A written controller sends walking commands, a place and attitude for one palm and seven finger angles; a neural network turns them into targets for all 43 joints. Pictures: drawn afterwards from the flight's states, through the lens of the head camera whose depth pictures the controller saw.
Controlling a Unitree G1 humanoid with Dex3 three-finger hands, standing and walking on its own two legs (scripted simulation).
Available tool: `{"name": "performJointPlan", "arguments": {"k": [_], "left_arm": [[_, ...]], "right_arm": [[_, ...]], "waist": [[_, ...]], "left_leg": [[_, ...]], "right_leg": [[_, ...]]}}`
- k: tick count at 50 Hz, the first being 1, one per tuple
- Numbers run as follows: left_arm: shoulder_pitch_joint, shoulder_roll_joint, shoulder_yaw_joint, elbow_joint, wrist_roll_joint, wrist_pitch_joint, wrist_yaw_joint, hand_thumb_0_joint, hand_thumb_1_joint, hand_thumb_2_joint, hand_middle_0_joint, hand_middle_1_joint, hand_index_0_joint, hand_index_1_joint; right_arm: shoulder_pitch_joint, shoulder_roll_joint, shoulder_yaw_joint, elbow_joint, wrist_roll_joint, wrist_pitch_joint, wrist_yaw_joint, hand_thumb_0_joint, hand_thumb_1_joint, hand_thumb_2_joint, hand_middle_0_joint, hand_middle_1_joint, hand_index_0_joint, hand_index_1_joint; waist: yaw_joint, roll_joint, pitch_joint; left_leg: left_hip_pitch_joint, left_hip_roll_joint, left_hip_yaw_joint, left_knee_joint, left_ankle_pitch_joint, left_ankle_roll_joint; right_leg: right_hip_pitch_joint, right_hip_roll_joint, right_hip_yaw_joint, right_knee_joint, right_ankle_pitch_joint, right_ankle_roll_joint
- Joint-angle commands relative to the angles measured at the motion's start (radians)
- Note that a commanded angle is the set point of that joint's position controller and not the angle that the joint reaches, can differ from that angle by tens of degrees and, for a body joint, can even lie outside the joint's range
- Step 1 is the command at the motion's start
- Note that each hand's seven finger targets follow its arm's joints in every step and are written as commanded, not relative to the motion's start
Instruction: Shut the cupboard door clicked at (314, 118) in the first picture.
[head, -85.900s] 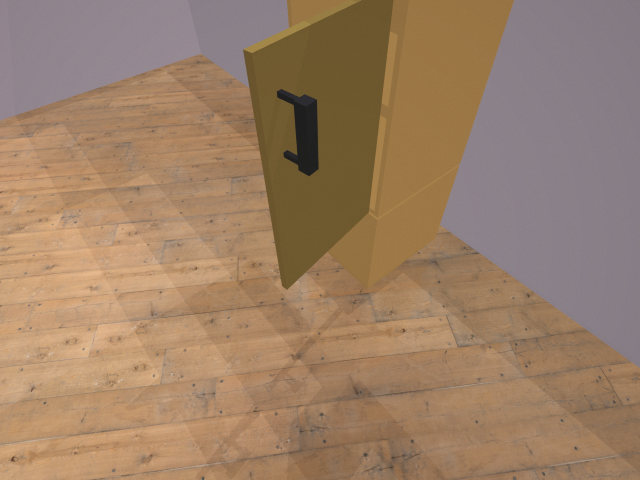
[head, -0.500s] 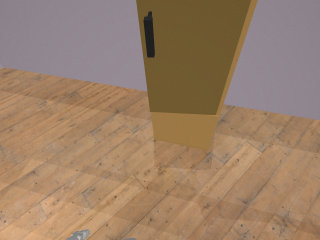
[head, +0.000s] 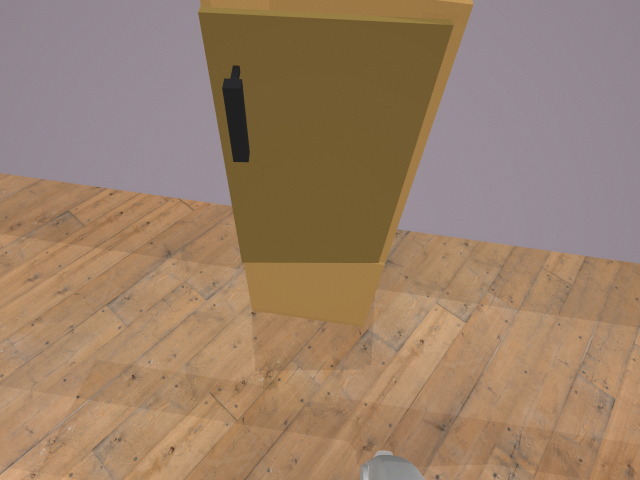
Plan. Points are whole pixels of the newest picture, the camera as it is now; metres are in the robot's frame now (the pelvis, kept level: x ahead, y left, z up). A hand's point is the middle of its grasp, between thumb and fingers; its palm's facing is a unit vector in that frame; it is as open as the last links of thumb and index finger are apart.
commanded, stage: take the last steps up to it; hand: left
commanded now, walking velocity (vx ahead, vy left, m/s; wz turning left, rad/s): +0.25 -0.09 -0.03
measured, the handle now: (238, 114) +0.61 +0.14 +0.10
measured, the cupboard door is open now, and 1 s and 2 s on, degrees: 10 10 10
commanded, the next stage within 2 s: come to a stop and stand still in 0.24 s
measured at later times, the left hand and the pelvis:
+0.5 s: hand (246, 459) +0.18 +0.11 -0.19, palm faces +0.08 -0.98 -0.15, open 7.3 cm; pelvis +0.17 -0.06 -0.01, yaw +1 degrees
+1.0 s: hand (247, 451) +0.19 +0.10 -0.16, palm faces +0.06 -0.96 -0.27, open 7.3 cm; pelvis +0.16 -0.09 +0.00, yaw +2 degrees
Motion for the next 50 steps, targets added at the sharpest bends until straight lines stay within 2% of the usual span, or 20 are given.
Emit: {"name": "performJointPlan", "arguments": {"k": [1, 4, 5, 6, 7, 8, 10, 12, 18, 20, 21, 25, 27, 30, 33, 35, 37, 38, 41, 50], "left_arm": [[-0.090, 0.019, 0.001, -0.079, -0.002, -0.034, -0.003, 0.000, 0.900, 0.900, -0.200, -0.300, -0.200, -0.300], [0.134, 0.076, 0.022, 0.002, 0.000, -0.053, 0.008, 0.000, 0.900, 0.900, -0.200, -0.300, -0.200, -0.300], [0.270, 0.157, 0.041, 0.044, 0.005, -0.066, 0.023, 0.000, 0.900, 0.900, -0.200, -0.300, -0.200, -0.300], [0.379, 0.241, 0.061, 0.077, 0.000, -0.074, 0.039, 0.000, 0.900, 0.900, -0.200, -0.300, -0.200, -0.300], [0.326, 0.236, 0.053, 0.069, -0.014, -0.071, 0.049, 0.000, 0.900, 0.900, -0.200, -0.300, -0.200, -0.300], [0.231, 0.201, 0.043, 0.048, -0.009, -0.070, 0.055, 0.000, 0.900, 0.900, -0.200, -0.300, -0.200, -0.300], [0.072, 0.095, 0.015, 0.007, -0.008, -0.067, 0.068, 0.000, 0.900, 0.900, -0.200, -0.300, -0.200, -0.300], [0.032, 0.059, -0.001, 0.001, -0.002, -0.078, 0.067, 0.000, 0.900, 0.900, -0.200, -0.300, -0.200, -0.300], [0.079, 0.049, -0.007, 0.042, -0.010, -0.087, 0.065, 0.000, 0.900, 0.900, -0.200, -0.300, -0.200, -0.300], [0.092, 0.017, -0.023, 0.056, -0.017, -0.085, 0.073, 0.000, 0.900, 0.900, -0.200, -0.300, -0.200, -0.300], [0.136, -0.001, -0.033, 0.056, -0.024, -0.079, 0.083, 0.000, 0.900, 0.900, -0.200, -0.300, -0.200, -0.300], [0.145, 0.052, -0.029, 0.050, -0.019, -0.039, 0.102, 0.000, 0.900, 0.900, -0.200, -0.300, -0.200, -0.300], [0.152, 0.070, -0.018, 0.033, -0.018, -0.027, 0.102, 0.000, 0.900, 0.900, -0.200, -0.300, -0.200, -0.300], [0.133, 0.060, -0.007, -0.007, -0.014, -0.010, 0.097, 0.000, 0.900, 0.900, -0.200, -0.300, -0.200, -0.300], [0.158, 0.050, 0.001, -0.030, -0.009, -0.003, 0.094, 0.000, 0.900, 0.900, -0.200, -0.300, -0.200, -0.300], [0.199, 0.065, 0.002, -0.029, 0.002, -0.013, 0.094, 0.000, 0.900, 0.900, -0.200, -0.300, -0.200, -0.300], [0.164, 0.158, 0.011, -0.039, 0.009, -0.028, 0.093, 0.000, 0.900, 0.900, -0.200, -0.300, -0.200, -0.300], [0.163, 0.157, 0.007, -0.032, 0.007, -0.030, 0.094, 0.000, 0.900, 0.900, -0.200, -0.300, -0.200, -0.300], [0.127, 0.138, -0.004, -0.026, 0.002, -0.038, 0.101, 0.000, 0.900, 0.900, -0.200, -0.300, -0.200, -0.300], [0.145, 0.165, 0.004, -0.001, 0.002, -0.043, 0.097, 0.000, 0.900, 0.900, -0.200, -0.300, -0.200, -0.300]], "right_arm": [[0.034, -0.199, -0.054, -0.019, -0.002, -0.004, 0.000, 0.000, -0.900, -0.900, 0.200, 0.300, 0.200, 0.300], [-0.010, -0.197, -0.056, -0.013, 0.012, 0.005, 0.005, 0.000, -0.900, -0.900, 0.200, 0.300, 0.200, 0.300], [-0.009, -0.151, -0.047, -0.021, 0.024, 0.004, 0.018, 0.000, -0.900, -0.900, 0.200, 0.300, 0.200, 0.300], [-0.021, -0.071, -0.031, -0.056, 0.039, 0.002, 0.018, 0.000, -0.900, -0.900, 0.200, 0.300, 0.200, 0.300], [-0.081, -0.096, -0.037, -0.074, 0.038, 0.011, 0.015, 0.000, -0.900, -0.900, 0.200, 0.300, 0.200, 0.300], [-0.101, -0.088, -0.041, -0.070, 0.034, 0.009, 0.014, 0.000, -0.900, -0.900, 0.200, 0.300, 0.200, 0.300], [-0.076, -0.089, -0.044, -0.041, 0.020, 0.019, 0.015, 0.000, -0.900, -0.900, 0.200, 0.300, 0.200, 0.300], [-0.034, -0.045, -0.031, -0.020, 0.014, 0.035, 0.019, 0.000, -0.900, -0.900, 0.200, 0.300, 0.200, 0.300], [-0.077, -0.016, -0.009, -0.029, 0.016, 0.023, 0.022, 0.000, -0.900, -0.900, 0.200, 0.300, 0.200, 0.300], [-0.061, -0.037, -0.002, -0.003, 0.023, 0.007, 0.016, 0.000, -0.900, -0.900, 0.200, 0.300, 0.200, 0.300], [-0.073, -0.087, 0.000, -0.006, 0.021, 0.000, 0.007, 0.000, -0.900, -0.900, 0.200, 0.300, 0.200, 0.300], [-0.153, -0.141, -0.015, -0.027, 0.043, 0.034, -0.022, 0.000, -0.900, -0.900, 0.200, 0.300, 0.200, 0.300], [-0.149, -0.171, -0.032, -0.044, 0.036, 0.052, -0.026, 0.000, -0.900, -0.900, 0.200, 0.300, 0.200, 0.300], [-0.190, -0.207, -0.055, -0.075, 0.027, 0.066, -0.024, 0.000, -0.900, -0.900, 0.200, 0.300, 0.200, 0.300], [-0.255, -0.214, -0.067, -0.107, 0.019, 0.077, -0.019, 0.000, -0.900, -0.900, 0.200, 0.300, 0.200, 0.300], [-0.292, -0.193, -0.069, -0.127, 0.026, 0.081, -0.013, 0.000, -0.900, -0.900, 0.200, 0.300, 0.200, 0.300], [-0.283, -0.119, -0.062, -0.146, 0.035, 0.090, 0.008, 0.000, -0.900, -0.900, 0.200, 0.300, 0.200, 0.300], [-0.320, -0.107, -0.060, -0.143, 0.032, 0.106, 0.007, 0.000, -0.900, -0.900, 0.200, 0.300, 0.200, 0.300], [-0.311, -0.109, -0.049, -0.113, 0.033, 0.103, 0.008, 0.000, -0.900, -0.900, 0.200, 0.300, 0.200, 0.300], [-0.297, -0.104, -0.032, -0.089, 0.040, 0.087, 0.019, 0.000, -0.900, -0.900, 0.200, 0.300, 0.200, 0.300]], "waist": [[0.001, 0.210, 0.043], [0.110, 0.104, -0.043], [0.171, -0.065, -0.107], [0.192, -0.297, -0.180], [0.175, -0.203, -0.127], [0.133, -0.242, -0.090], [0.050, -0.109, -0.057], [0.006, -0.090, -0.052], [0.014, -0.060, -0.038], [0.010, 0.047, -0.081], [0.036, 0.126, -0.125], [0.039, 0.211, -0.046], [0.036, 0.180, -0.096], [0.041, 0.157, -0.106], [0.062, 0.147, -0.146], [0.086, 0.025, -0.175], [0.071, -0.228, -0.097], [0.090, -0.204, -0.065], [0.066, -0.135, -0.058], [0.093, -0.161, -0.081]], "left_leg": [[-0.047, 0.198, -0.086, -0.102, 0.347, 0.141], [-0.143, 0.134, -0.013, 0.150, 0.423, 0.087], [-0.334, 0.056, 0.041, 0.388, 0.268, 0.054], [-0.507, -0.087, 0.016, 0.696, -0.302, 0.030], [-0.561, -0.053, -0.114, 0.839, -0.317, 0.049], [-0.591, -0.030, -0.149, 0.910, -0.232, 0.050], [-0.480, 0.028, -0.171, 0.822, -0.119, 0.044], [-0.366, 0.016, -0.127, 0.684, -0.090, 0.031], [-0.255, -0.040, -0.078, 0.242, 0.045, 0.017], [-0.066, -0.004, -0.145, 0.056, 0.463, 0.027], [-0.013, 0.084, -0.205, 0.095, 0.773, 0.074], [-0.024, 0.127, -0.219, 0.093, 1.045, 0.120], [0.045, 0.155, -0.234, 0.109, 1.162, 0.144], [0.043, 0.214, -0.280, 0.076, 1.080, 0.210], [0.023, 0.202, -0.257, 0.106, 0.936, 0.219], [-0.062, 0.104, -0.193, 0.201, 0.657, 0.139], [-0.275, -0.125, -0.093, 0.406, -0.128, 0.022], [-0.309, -0.127, -0.170, 0.537, -0.283, 0.026], [-0.405, -0.112, -0.199, 0.655, -0.215, 0.010], [-0.310, -0.104, -0.151, 0.359, -0.135, -0.009]], "right_leg": [[0.087, 0.023, -0.061, -0.197, 0.021, -0.017], [0.445, 0.072, -0.089, -0.364, 0.070, -0.046], [0.672, -0.066, 0.087, -0.436, -0.030, -0.097], [0.758, -0.318, 0.464, -0.584, -0.011, -0.204], [0.641, -0.346, 0.487, -0.661, -0.059, -0.238], [0.564, -0.318, 0.475, -0.670, -0.076, -0.236], [0.394, -0.248, 0.245, -0.654, -0.023, -0.214], [0.269, -0.206, 0.118, -0.659, 0.109, -0.192], [0.334, -0.167, 0.090, -0.591, 0.269, -0.177], [0.302, -0.103, 0.035, -0.473, 0.384, -0.087], [0.318, -0.068, 0.026, -0.464, 0.326, -0.033], [0.327, -0.052, 0.001, -0.416, 0.265, 0.001], [0.296, -0.034, -0.009, -0.340, 0.162, 0.001], [0.231, 0.010, 0.012, -0.206, -0.164, 0.000], [0.229, 0.029, 0.032, -0.202, -0.159, -0.002], [0.345, -0.008, 0.078, -0.403, 0.238, -0.012], [0.380, -0.288, 0.329, -0.517, 0.662, -0.157], [0.345, -0.319, 0.349, -0.529, 0.740, -0.200], [0.462, -0.255, 0.260, -0.457, 0.906, -0.198], [0.512, -0.234, 0.219, -0.487, 0.701, -0.186]]}}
